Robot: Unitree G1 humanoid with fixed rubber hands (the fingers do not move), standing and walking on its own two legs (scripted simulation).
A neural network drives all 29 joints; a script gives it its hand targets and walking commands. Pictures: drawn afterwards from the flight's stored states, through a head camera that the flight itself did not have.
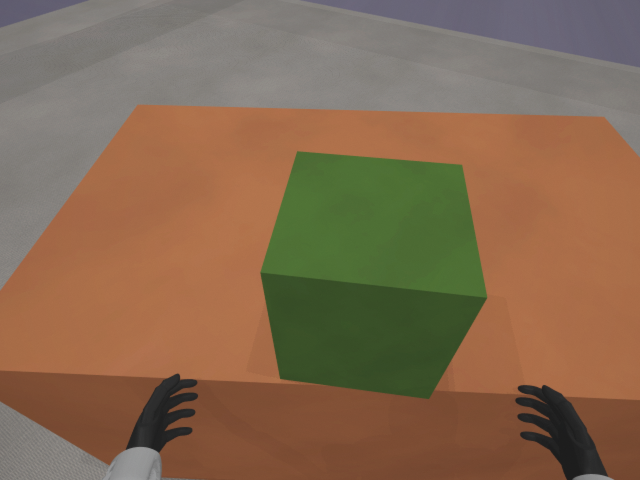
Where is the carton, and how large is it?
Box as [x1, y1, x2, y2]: [260, 151, 486, 398]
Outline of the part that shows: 297,151 260,272 280,378 428,398 486,298 462,166 458,164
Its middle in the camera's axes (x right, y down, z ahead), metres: +0.06 +0.05 +0.51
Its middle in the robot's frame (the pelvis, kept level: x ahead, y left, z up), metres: +0.35 -0.02 +0.06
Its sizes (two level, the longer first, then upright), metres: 0.210 0.200 0.250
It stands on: a pedestal, 0.72 m high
